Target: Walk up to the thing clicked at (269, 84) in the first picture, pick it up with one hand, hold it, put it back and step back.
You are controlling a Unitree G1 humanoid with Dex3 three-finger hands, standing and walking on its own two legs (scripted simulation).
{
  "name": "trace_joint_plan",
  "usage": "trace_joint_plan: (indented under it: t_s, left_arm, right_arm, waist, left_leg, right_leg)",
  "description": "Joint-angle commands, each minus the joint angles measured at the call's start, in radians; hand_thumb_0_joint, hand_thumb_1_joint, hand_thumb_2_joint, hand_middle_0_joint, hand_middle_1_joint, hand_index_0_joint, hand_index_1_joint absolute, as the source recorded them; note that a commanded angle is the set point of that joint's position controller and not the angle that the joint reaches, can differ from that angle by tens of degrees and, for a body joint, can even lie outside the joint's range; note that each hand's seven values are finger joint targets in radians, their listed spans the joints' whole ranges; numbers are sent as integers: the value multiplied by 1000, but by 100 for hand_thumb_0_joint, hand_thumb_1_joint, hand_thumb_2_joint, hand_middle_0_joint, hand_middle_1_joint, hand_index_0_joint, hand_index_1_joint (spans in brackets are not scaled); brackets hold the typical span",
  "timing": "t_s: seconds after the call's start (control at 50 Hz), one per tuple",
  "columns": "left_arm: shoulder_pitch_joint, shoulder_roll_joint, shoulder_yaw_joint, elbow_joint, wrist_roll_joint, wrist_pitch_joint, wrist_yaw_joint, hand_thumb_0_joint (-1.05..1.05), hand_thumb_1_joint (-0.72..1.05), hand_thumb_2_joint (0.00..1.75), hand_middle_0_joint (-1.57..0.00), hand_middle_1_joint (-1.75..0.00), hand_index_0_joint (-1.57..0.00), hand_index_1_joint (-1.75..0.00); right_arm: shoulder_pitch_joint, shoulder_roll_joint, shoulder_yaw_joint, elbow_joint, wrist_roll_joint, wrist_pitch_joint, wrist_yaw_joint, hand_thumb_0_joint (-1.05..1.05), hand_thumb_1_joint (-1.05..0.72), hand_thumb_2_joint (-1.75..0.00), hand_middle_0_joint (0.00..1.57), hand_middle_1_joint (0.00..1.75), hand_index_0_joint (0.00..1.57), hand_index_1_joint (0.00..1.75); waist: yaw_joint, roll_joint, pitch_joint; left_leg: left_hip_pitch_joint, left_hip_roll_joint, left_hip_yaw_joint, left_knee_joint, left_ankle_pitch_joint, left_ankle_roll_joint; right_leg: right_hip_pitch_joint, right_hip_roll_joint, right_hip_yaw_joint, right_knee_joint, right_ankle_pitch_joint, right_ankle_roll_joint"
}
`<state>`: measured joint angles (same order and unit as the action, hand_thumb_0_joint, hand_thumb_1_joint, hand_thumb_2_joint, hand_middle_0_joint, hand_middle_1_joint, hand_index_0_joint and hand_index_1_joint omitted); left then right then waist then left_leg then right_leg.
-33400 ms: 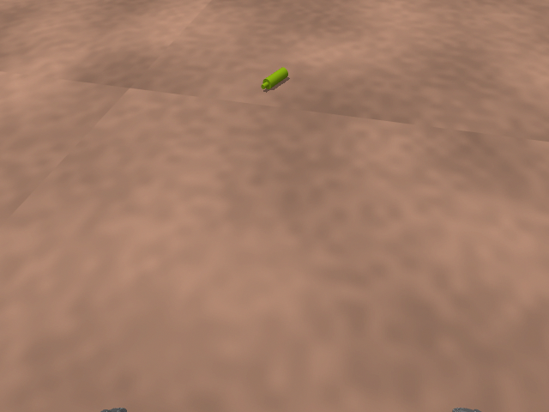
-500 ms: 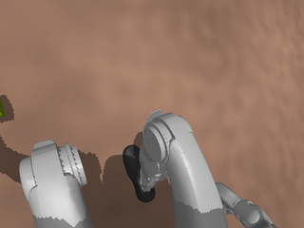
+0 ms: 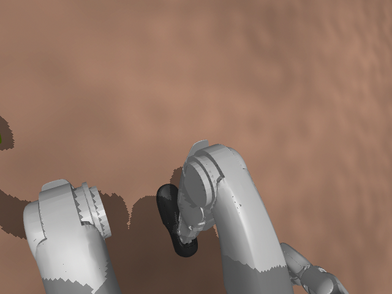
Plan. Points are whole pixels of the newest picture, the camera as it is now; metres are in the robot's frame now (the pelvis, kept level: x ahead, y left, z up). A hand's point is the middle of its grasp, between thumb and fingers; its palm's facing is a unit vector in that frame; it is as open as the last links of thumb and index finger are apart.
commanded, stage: open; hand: left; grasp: from above
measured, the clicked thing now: out of the picture +0.42 +0.38 -0.26
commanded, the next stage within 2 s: withdraw in 0.06 s
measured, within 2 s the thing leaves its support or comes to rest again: neither
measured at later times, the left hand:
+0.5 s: hand out of the picture +0.43 +0.38 -0.16, palm faces -0.29 -0.08 -0.95, open 13.9 cm
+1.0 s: hand out of the picture +0.39 +0.37 -0.11, palm faces -0.45 -0.11 -0.89, open 13.8 cm
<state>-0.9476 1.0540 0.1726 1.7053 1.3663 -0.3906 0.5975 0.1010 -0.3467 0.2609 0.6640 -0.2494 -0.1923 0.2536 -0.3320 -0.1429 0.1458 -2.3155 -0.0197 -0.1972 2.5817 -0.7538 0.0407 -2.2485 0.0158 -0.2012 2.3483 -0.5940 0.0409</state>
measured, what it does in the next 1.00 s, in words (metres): stands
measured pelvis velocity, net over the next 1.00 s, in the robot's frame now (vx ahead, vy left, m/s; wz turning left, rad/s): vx -0.01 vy -0.01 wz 0.11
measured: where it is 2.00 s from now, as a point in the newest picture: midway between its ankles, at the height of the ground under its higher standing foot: (142, 258)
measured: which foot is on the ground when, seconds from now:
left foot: down 0.00-1.00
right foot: down 0.00-1.00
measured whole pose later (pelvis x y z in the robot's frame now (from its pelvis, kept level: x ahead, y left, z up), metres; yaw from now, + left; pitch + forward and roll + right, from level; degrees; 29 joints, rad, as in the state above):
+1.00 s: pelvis -0.01 -0.01 +0.04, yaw +6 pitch +31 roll -9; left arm -0.91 0.85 0.09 1.40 1.30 -0.40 0.33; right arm 0.13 -0.34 0.09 0.71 -0.13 -0.03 0.13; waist -0.21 -0.03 -0.05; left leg -2.27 -0.04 -0.10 2.40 -0.68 0.03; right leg -2.23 -0.02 -0.11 2.26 -0.58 0.01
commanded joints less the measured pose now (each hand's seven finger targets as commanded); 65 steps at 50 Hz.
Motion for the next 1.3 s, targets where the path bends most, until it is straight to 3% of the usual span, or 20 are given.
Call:
trace_joint_plan:
  t_s: [0.0, 0.06, 0.12, 0.16, 0.2, 0.3, 0.34, 0.38, 0.4, 0.46, 0.52, 0.58, 0.66, 0.74, 0.84, 0.98, 1.02, 1.14, 1.2, 1.28]
  left_arm:
    - [-249, 200, -42, -92, 21, -3, 71, 0, -46, 99, -6, -103, -7, -102]
    - [-261, 189, -56, -93, 24, 18, 96, 0, -44, 100, -6, -105, -8, -104]
    - [-249, 222, -21, -63, 32, 46, 114, 0, -42, 100, -6, -107, -8, -105]
    - [-245, 186, -46, -37, 29, 63, 118, 0, -49, 97, -6, -103, -8, -100]
    - [-252, 258, 26, -78, 14, 80, 126, 0, -49, 97, -5, -102, -8, -99]
    - [-262, 276, 96, -195, -15, 130, 102, 0, -51, 98, -6, -100, -7, -99]
    - [-244, 290, 134, -376, -51, 143, 69, 0, -52, 99, -6, -101, -7, -100]
    - [-155, 147, 58, -467, -114, 165, 14, 0, -54, 100, -6, -101, -7, -101]
    - [-140, 112, 41, -495, -140, 176, -15, 0, -54, 101, -6, -101, -6, -100]
    - [-66, 93, 39, -584, -182, 223, -119, 0, -52, 102, -6, -103, -6, -103]
    - [-84, -107, -98, -631, -232, 244, -230, 0, -49, 100, -7, -102, -8, -101]
    - [-79, -108, -115, -630, -279, 243, -315, 0, -49, 101, -8, -104, -8, -103]
    - [-87, -108, -125, -525, -293, 194, -394, 0, -48, 101, -8, -104, -8, -104]
    - [-169, -25, -89, -496, -252, 94, -390, 0, -49, 102, -9, -105, -9, -104]
    - [-262, 102, -16, -510, -142, -10, -304, 0, -51, 103, -7, -105, -7, -104]
    - [-372, 38, -55, -416, -60, -3, -177, 0, -54, 102, -6, -104, -7, -103]
    - [-379, -23, -97, -364, -56, 22, -161, 0, -53, 102, -7, -104, -7, -103]
    - [-326, 38, -42, -426, -63, 106, -136, 0, -45, 90, -15, -95, -17, -92]
    - [-284, 89, 21, -529, -99, 142, -153, 0, -28, 92, -22, -71, -20, -74]
    - [-194, 69, 55, -654, -198, 175, -213, 0, -2, 91, -22, -61, -20, -63]
  right_arm:
    - [132, -337, -110, 8, -2, -14, -7, 0, -88, -90, 20, 30, 20, 30]
    - [125, -338, -111, 31, -5, -27, -1, 0, -88, -90, 20, 30, 20, 30]
    - [132, -356, -115, 2, -8, -41, 9, 0, -88, -89, 20, 30, 20, 30]
    - [129, -346, -114, 22, -5, -46, 13, 0, -89, -90, 20, 30, 20, 30]
    - [132, -359, -123, 9, -5, -55, 20, 0, -89, -90, 20, 30, 20, 30]
    - [168, -352, -170, 3, 5, -70, 43, 0, -90, -90, 20, 30, 20, 30]
    - [184, -334, -202, -10, 24, -61, 44, 0, -90, -90, 20, 30, 20, 30]
    - [171, -290, -226, 13, 49, -48, 48, 0, -90, -90, 20, 30, 20, 30]
    - [180, -283, -241, 36, 56, -41, 51, 0, -90, -90, 20, 30, 20, 30]
    - [219, -294, -301, 20, 109, 6, 43, 0, -90, -90, 20, 30, 20, 30]
    - [259, -256, -314, 41, 137, 58, 35, 0, -90, -90, 20, 30, 20, 30]
    - [272, -246, -316, 30, 163, 96, -2, 0, -90, -90, 20, 30, 20, 30]
    - [245, -224, -293, 8, 171, 124, -55, 0, -90, -90, 20, 30, 20, 30]
    - [209, -190, -257, 0, 157, 138, -95, 0, -90, -90, 20, 30, 20, 30]
    - [168, -184, -227, -2, 132, 150, -119, 0, -90, -90, 20, 30, 20, 30]
    - [194, -216, -245, 42, 107, 149, -130, 0, -90, -90, 20, 30, 20, 30]
    - [220, -218, -246, 57, 105, 145, -130, 0, -90, -90, 20, 30, 20, 30]
    - [282, -233, -277, 55, 114, 129, -122, 0, -89, -89, 20, 30, 20, 30]
    - [298, -236, -305, 39, 129, 130, -109, 0, -89, -89, 20, 30, 20, 30]
    - [314, -213, -332, 12, 153, 133, -91, 0, -89, -90, 20, 30, 20, 30]
  waist:
    - [-51, 579, -594]
    - [-42, 583, -570]
    - [-50, 571, -573]
    - [-37, 573, -585]
    - [-22, 574, -617]
    - [3, 656, -729]
    - [62, 733, -870]
    - [110, 771, -932]
    - [105, 756, -918]
    - [146, 680, -996]
    - [85, 486, -890]
    - [85, 331, -814]
    - [76, 157, -685]
    - [103, 179, -711]
    - [140, 365, -799]
    - [91, 488, -805]
    - [68, 500, -802]
    - [109, 582, -962]
    - [146, 626, -1032]
    - [191, 580, -1109]
  left_leg:
    - [521, 39, 11, -345, 240, -57]
    - [494, 35, 12, -362, 204, -54]
    - [492, 36, 11, -360, 220, -52]
    - [482, 32, 13, -359, 236, -51]
    - [494, 32, 12, -357, 254, -50]
    - [561, 28, 39, -356, 292, -54]
    - [610, 18, 75, -367, 339, -54]
    - [652, 14, 88, -400, 365, -61]
    - [640, 13, 90, -409, 350, -60]
    - [617, 7, 117, -442, 377, -44]
    - [532, 3, 111, -477, 312, -21]
    - [468, -13, 118, -500, 258, 1]
    - [337, -31, 148, -489, 177, 17]
    - [312, -38, 177, -462, 123, 15]
    - [393, -37, 183, -463, 110, 0]
    - [538, -22, 119, -525, 100, -21]
    - [559, -19, 100, -530, 118, -25]
    - [718, -14, 83, -531, 336, -48]
    - [783, -13, 69, -558, 415, -57]
    - [787, -18, 109, -587, 421, -39]
  right_leg:
    - [242, 48, -70, -114, 154, -64]
    - [220, 52, -72, -125, 128, -66]
    - [219, 45, -71, -120, 149, -60]
    - [226, 49, -67, -113, 166, -66]
    - [251, 43, -66, -119, 180, -59]
    - [270, 31, -50, -108, 215, -61]
    - [335, 31, -26, -131, 236, -71]
    - [325, 30, -12, -143, 240, -82]
    - [304, 27, -10, -155, 226, -81]
    - [351, 25, 29, -216, 238, -87]
    - [363, 27, 39, -278, 210, -82]
    - [434, 19, 62, -333, 188, -75]
    - [470, 11, 90, -402, 89, -76]
    - [483, 11, 120, -404, 12, -71]
    - [423, 22, 128, -351, -38, -82]
    - [236, 10, 44, -282, 7, -85]
    - [198, 8, 27, -261, 33, -83]
    - [224, -15, 31, -220, 177, -82]
    - [253, -26, 49, -222, 217, -85]
    - [375, -21, 76, -296, 222, -87]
